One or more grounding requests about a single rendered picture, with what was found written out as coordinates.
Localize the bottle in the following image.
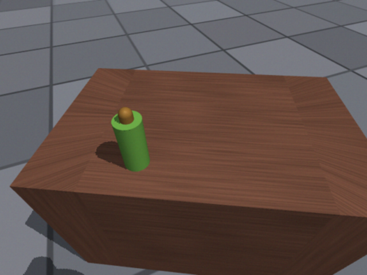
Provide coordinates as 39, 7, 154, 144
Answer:
111, 107, 150, 172

